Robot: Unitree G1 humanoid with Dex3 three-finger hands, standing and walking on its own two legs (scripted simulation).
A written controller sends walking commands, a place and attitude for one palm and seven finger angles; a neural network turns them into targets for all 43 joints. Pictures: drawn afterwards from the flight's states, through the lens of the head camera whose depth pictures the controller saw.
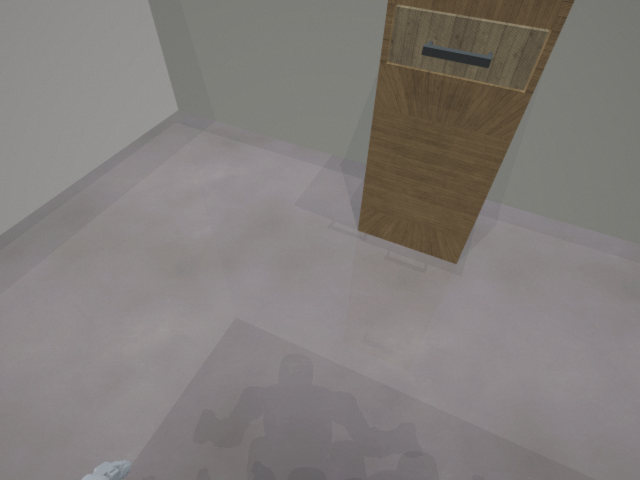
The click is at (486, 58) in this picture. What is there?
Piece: drawer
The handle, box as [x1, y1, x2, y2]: [421, 41, 492, 67]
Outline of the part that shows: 421,54 488,67 492,56 491,52 489,52 487,55 436,46 431,44 432,41 429,41 427,44 423,46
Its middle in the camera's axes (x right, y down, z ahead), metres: +0.37 -0.50 +1.03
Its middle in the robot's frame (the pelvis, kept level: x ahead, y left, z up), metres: +1.13 -0.31 +0.06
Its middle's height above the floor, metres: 0.82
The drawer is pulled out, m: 0.00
